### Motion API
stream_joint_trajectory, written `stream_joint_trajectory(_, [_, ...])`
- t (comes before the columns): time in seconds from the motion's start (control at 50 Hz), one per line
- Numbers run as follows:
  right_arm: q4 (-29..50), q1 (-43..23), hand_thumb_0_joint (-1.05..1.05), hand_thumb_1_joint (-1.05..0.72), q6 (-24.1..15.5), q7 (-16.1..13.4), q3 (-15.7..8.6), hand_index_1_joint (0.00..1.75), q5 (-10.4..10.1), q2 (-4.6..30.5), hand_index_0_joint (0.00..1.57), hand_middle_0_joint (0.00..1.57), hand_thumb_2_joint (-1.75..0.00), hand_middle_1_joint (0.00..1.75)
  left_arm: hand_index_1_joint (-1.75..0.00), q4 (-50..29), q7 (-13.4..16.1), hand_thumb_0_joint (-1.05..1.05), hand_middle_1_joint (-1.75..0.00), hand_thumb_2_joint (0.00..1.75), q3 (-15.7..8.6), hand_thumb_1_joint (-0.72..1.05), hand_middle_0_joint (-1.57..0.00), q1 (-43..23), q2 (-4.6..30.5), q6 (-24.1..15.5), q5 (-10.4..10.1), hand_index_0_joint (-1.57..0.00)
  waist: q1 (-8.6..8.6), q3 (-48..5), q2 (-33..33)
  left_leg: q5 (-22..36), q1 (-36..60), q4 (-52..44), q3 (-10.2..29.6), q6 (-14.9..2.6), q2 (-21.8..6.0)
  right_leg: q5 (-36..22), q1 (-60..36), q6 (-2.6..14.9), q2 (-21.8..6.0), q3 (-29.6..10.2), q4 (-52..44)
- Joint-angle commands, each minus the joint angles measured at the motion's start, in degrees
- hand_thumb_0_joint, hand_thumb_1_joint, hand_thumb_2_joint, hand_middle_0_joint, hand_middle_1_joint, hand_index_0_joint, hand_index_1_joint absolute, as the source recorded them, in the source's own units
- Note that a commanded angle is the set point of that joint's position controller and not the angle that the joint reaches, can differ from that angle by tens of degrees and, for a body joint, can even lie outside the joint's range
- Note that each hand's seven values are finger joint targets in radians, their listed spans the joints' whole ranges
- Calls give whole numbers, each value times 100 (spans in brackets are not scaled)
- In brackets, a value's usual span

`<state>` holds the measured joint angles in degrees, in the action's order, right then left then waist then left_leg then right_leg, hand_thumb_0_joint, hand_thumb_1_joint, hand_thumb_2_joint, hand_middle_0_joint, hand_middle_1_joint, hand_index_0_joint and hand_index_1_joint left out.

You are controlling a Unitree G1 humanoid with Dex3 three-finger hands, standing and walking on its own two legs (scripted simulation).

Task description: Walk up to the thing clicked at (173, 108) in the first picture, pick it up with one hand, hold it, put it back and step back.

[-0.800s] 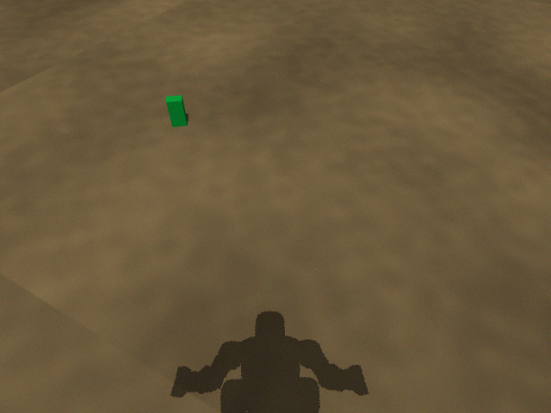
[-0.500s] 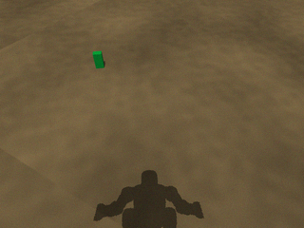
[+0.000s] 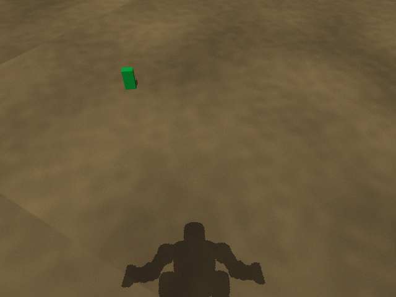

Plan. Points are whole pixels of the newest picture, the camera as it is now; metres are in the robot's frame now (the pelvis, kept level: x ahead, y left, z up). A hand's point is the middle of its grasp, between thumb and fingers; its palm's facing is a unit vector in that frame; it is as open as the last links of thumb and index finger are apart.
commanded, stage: stand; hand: left
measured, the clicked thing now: (129, 78) +1.84 +0.52 -0.70
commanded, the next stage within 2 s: walk up in 0.32 s
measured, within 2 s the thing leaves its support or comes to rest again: neither
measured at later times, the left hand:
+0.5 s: hand out of the picture +0.07 +0.30 -0.15, palm faces +0.07 -0.93 -0.36, open 7.4 cm
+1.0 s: hand (40, 225) +0.32 +0.41 -0.15, palm faces +0.01 -0.95 -0.31, open 7.4 cm
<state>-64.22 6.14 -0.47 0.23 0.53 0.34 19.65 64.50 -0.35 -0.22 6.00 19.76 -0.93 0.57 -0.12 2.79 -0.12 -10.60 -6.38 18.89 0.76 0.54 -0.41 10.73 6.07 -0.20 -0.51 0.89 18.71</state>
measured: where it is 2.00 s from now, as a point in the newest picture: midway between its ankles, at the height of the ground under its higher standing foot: (163, 186)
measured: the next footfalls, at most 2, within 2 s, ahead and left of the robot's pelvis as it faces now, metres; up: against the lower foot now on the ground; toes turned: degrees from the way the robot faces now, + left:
left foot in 0.66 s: +0.18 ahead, +0.24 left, +0.00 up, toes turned +11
right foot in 1.14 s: +0.53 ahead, +0.02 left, +0.00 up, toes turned +2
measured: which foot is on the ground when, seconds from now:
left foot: down 0.00-0.38, up 0.40-0.64, down 0.66-1.00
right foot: down 0.00-0.70, up 0.72-1.00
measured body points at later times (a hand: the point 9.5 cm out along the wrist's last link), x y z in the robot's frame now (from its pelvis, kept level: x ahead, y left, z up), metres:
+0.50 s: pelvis +0.02 +0.02 +0.00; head +0.03 +0.02 +0.45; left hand +0.06 +0.34 -0.12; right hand +0.11 -0.30 -0.12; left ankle +0.03 +0.14 -0.71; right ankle -0.01 -0.12 -0.75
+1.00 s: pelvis +0.23 +0.13 -0.01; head +0.24 +0.15 +0.44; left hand +0.32 +0.46 -0.13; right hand +0.25 -0.19 -0.12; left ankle +0.14 +0.23 -0.75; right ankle +0.40 -0.01 -0.70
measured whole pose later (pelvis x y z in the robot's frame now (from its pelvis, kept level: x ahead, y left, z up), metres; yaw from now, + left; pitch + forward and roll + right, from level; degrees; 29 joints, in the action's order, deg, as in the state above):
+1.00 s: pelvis +0.23 +0.13 -0.01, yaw +6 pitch -2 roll +2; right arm -56.1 22.0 -5.2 3.6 -3.1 0.1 21.6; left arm 54.5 -6.6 -2.9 8.8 25.4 -1.7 0.8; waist -2.9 3.0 -4.0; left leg -17.9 1.6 18.6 -5.0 -1.2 1.3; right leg 7.4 33.2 0.0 -6.9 0.0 45.0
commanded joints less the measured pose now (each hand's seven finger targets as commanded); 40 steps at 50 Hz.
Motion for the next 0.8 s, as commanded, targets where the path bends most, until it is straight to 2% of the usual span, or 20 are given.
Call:
stream_joint_trajectory(0.0, [341, -147, 0, -90, -146, -87, -236, 30, 5, 1233, 20, 20, -90, 30, -30, -322, 84, 0, -30, 90, -200, 90, -20, -178, 1185, -106, -13, -20, 13, -426, 103, 856, 53, -254, 476, -201, -690, -874, -131, 175, -734, -579, -312])
stream_joint_trajectory(0.28, [342, -154, 0, -90, -140, -86, -248, 30, 14, 1248, 20, 20, -90, 30, -30, -332, 84, 0, -30, 90, -207, 90, -20, -167, 1204, -100, -4, -20, 19, -434, 44, 739, 2, -295, 488, -211, -685, -739, -165, 169, -735, -558, -360])
stream_joint_trajectory(0.3, [683, 72, 0, -90, -231, 125, -675, 30, 90, 1812, 20, 20, -90, 30, -30, -607, -111, 0, -30, 90, -645, 90, -20, 263, 1990, -238, 68, -20, 155, -985, 25, -2440, -478, 297, 729, -645, -475, 2195, -543, 361, -456, -380, 326])
stream_joint_trajectory(0.32, [781, -234, 0, -90, -217, 223, -685, 30, 146, 1829, 20, 20, -90, 30, -30, -600, -169, 0, -30, 90, -654, 90, -20, 349, 1919, -265, 123, -20, 331, -387, 178, -3032, -1612, 511, 777, -667, -460, 2956, -399, 500, -699, -734, 337])
stream_joint_trajectory(0.34, [943, -551, 0, -90, -198, 270, -648, 30, 177, 1686, 20, 20, -90, 30, -30, -574, -181, 0, -30, 90, -713, 90, -20, 547, 1980, -283, 151, -20, 490, -34, -90, -2737, -2572, 1020, 368, -480, -233, 3535, -712, 685, -1026, -1224, -152])
stream_joint_trajectory(0.36, [1170, -855, 0, -90, -204, 300, -595, 30, 194, 1428, 20, 20, -90, 30, -30, -612, -176, 0, -30, 90, -799, 90, -20, 832, 2170, -320, 161, -20, 667, 155, -926, -1930, -3254, 2399, -203, -381, 9, 4248, -840, 1082, -1918, -2269, -1051])
stream_joint_trajectory(0.38, [1275, -961, 0, -90, -215, 318, -619, 30, 233, 1399, 20, 20, -90, 30, -30, -767, -148, 0, -30, 90, -825, 90, -20, 711, 2217, -385, 164, -20, 707, 384, -833, -1486, -3853, 3102, 79, -259, -301, 3928, -887, 1441, -2569, -2813, -1472])
stream_joint_trajectory(0.4, [1268, -841, 0, -90, -254, 330, -675, 30, 212, 1493, 20, 20, -90, 30, -30, -897, -140, 0, -30, 90, -827, 90, -20, 505, 2230, -425, 154, -20, 616, 436, -545, -1381, -3833, 3201, 358, -178, -528, 3341, -826, 1600, -2719, -2905, -1454])
stream_joint_trajectory(0.44, [1208, -473, 0, -90, -316, 425, -729, 30, 118, 1607, 20, 20, -90, 30, -30, -1019, -133, 0, -30, 90, -809, 90, -20, 372, 2096, -474, 166, -20, 394, 137, -401, -1336, -3503, 3015, 495, -166, -717, 2675, -1112, 1432, -2251, -2147, -1255])
stream_joint_trajectory(0.5, [1197, -143, 0, -90, -264, 591, -820, 30, 92, 1593, 20, 20, -90, 30, -30, -1205, -203, 0, -30, 90, -814, 90, -20, 20, 2148, -465, 184, -20, 160, -91, -906, -1215, -2426, 2406, 90, -99, -624, 2648, -409, 1096, -1612, -925, -1148])
stream_joint_trajectory(0.58, [1150, 429, 0, -90, -214, 624, -921, 30, 87, 1547, 20, 20, -90, 30, -30, -1365, -299, 0, -30, 90, -800, 90, -20, -362, 2307, -413, 152, -20, -187, 170, -1074, -137, -619, 1808, -440, 31, -487, 2703, 1467, 918, -1389, -166, -841])
stream_joint_trajectory(0.6, [1029, 767, 0, -90, -226, 596, -953, 30, 86, 1544, 20, 20, -90, 30, -30, -1340, -311, 0, -30, 90, -786, 90, -20, -430, 2259, -382, 147, -20, -384, 138, -817, 143, -195, 1521, -708, 33, -354, 2782, 1626, 901, -1278, 67, -443])
stream_joint_trajectory(0.64, [739, 1575, 0, -90, -286, 469, -1084, 30, 135, 1793, 20, 20, -90, 30, -30, -1286, -323, 0, -30, 90, -670, 90, -20, -110, 1886, -314, 161, -20, -722, -265, 413, -351, 1166, 1357, -861, -115, -57, 2360, 2232, 761, -887, 590, 1421])
stream_joint_trajectory(0.66, [566, 2293, 0, -90, -328, 368, -1220, 30, 186, 2226, 20, 20, -90, 30, -30, -1305, -355, 0, -30, 90, -532, 90, -20, 200, 1435, -288, 175, -20, -1060, -551, 1758, -1891, 2035, 676, 207, -463, -413, 1784, 3028, 608, -371, 833, 3654])
stream_joint_trajectory(0.68, [728, 2480, 0, -90, -409, 279, -1249, 30, 231, 2688, 20, 20, -90, 30, -30, -1458, -344, 0, -30, 90, -383, 90, -20, 140, 1047, -310, 97, -20, -1034, -330, 2531, -3614, 1738, -472, 3096, -784, -1761, 2344, 4119, 386, 244, 87, 5179])
stream_joint_trajectory(0.7, [1039, 1734, 0, -90, -437, 309, -1230, 30, 7, 2936, 20, 20, -90, 30, -30, -1524, -290, 0, -30, 90, -495, 90, -20, 39, 1682, -319, 63, -20, -750, -162, 1590, -4268, 1030, -1352, 4506, -1499, -2494, 2030, 3912, 446, -65, -472, 5317])
stream_joint_trajectory(0.72, [1160, 1248, 0, -90, -439, 284, -1228, 30, -40, 2859, 20, 20, -90, 30, -30, -1467, -262, 0, -30, 90, -457, 90, -20, -127, 1884, -354, 104, -20, -510, 260, 1163, -3979, 339, -1436, 4500, -1568, -2611, 1685, 3743, 426, -404, -695, 5365])
stream_joint_trajectory(0.74, [1223, 967, 0, -90, -494, 251, -1120, 30, -22, 2626, 20, 20, -90, 30, -30, -1346, -262, 0, -30, 90, -485, 90, -20, -62, 1977, -372, 10, -20, -319, 395, 666, -3107, 87, -1098, 3367, -1332, -2245, 1221, 3568, 366, -588, -926, 5127])
stream_joint_trajectory(0.76, [1305, 759, 0, -90, -538, 230, -987, 30, 12, 2312, 20, 20, -90, 30, -30, -1175, -307, 0, -30, 90, -544, 90, -20, 215, 2040, -363, -85, -20, -157, 336, 509, -2525, -59, -882, 2394, -1208, -1843, 853, 3324, 292, -716, -827, 4791])
stream_joint_trajectory(0.78, [1328, 729, 0, -90, -579, 224, -900, 30, -7, 2065, 20, 20, -90, 30, -30, -1086, -366, 0, -30, 90, -550, 90, -20, 442, 1988, -330, -113, -20, -28, 364, 551, -1967, -154, -901, 1617, -922, -1498, 517, 3087, 256, -784, -693, 4371])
